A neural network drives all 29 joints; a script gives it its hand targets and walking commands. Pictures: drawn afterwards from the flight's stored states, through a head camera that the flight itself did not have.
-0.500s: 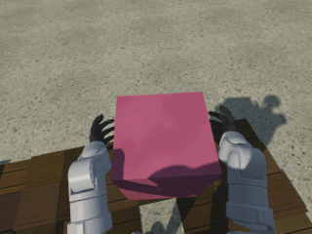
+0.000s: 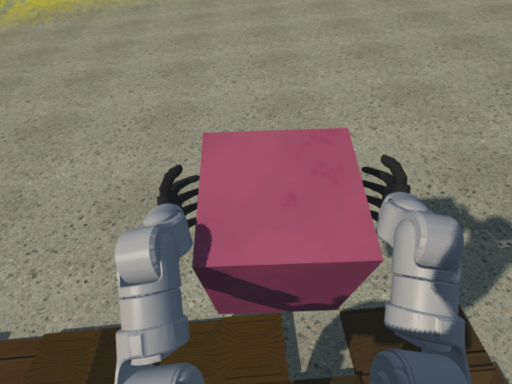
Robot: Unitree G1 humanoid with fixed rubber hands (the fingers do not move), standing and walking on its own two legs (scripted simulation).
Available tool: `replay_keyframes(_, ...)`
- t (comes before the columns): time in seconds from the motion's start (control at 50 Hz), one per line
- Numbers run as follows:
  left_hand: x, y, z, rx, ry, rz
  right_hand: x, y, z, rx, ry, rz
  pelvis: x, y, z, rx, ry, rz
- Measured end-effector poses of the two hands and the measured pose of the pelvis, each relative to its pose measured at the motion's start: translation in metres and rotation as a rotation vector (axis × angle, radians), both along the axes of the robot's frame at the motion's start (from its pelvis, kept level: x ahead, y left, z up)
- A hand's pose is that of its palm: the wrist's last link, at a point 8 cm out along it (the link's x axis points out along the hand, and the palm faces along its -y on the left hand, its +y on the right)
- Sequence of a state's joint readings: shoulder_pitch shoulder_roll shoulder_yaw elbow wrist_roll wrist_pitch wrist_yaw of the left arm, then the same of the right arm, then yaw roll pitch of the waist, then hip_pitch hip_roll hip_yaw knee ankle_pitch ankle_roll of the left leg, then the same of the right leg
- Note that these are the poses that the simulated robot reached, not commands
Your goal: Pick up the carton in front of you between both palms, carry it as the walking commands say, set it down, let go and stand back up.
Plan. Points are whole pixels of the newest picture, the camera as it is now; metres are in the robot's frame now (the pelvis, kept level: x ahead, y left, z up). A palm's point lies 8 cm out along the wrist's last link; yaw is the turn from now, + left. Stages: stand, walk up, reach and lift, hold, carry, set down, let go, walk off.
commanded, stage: carry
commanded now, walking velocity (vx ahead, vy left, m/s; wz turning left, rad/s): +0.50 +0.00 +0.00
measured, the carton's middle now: (276, 230) +0.35 +0.01 +0.09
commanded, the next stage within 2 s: none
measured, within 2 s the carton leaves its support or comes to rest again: neither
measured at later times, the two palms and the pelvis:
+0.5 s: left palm (225, 123) +0.66 +0.14 +0.10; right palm (362, 125) +0.64 -0.17 +0.10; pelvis +0.33 +0.00 +0.03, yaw -1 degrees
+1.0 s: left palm (253, 73) +1.03 +0.10 +0.07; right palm (350, 71) +1.02 -0.21 +0.06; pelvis +0.70 -0.03 -0.04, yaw -2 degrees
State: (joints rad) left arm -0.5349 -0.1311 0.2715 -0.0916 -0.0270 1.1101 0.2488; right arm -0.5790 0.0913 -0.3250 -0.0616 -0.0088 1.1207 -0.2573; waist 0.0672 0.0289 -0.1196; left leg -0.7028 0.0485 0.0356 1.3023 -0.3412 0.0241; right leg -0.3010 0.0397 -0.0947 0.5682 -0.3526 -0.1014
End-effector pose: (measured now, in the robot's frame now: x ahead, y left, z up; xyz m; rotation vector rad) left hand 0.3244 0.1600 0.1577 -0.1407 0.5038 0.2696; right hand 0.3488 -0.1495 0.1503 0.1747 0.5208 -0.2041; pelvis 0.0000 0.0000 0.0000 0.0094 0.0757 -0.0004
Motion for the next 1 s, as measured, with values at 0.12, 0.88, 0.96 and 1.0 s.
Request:
replay_keyframes(0.12,0.090,0.000,-0.015,-0.009,0.039,-0.009,0.083,-0.001,-0.017,-0.004,0.040,-0.025,0.080,0.005,0.001,0.007,0.022,-0.015)
replay_keyframes(0.88,0.599,-0.053,-0.046,0.018,0.048,-0.022,0.584,-0.053,-0.053,-0.043,0.056,-0.044,0.592,-0.041,-0.017,0.013,0.012,-0.018)
replay_keyframes(0.96,0.669,-0.059,-0.075,0.000,0.084,-0.059,0.643,-0.057,-0.077,-0.032,0.091,-0.064,0.662,-0.033,-0.029,0.002,-0.005,-0.024)
replay_keyframes(1.0,0.704,-0.062,-0.092,-0.012,0.103,-0.084,0.669,-0.058,-0.089,-0.026,0.110,-0.076,0.696,-0.031,-0.035,0.008,-0.020,-0.027)
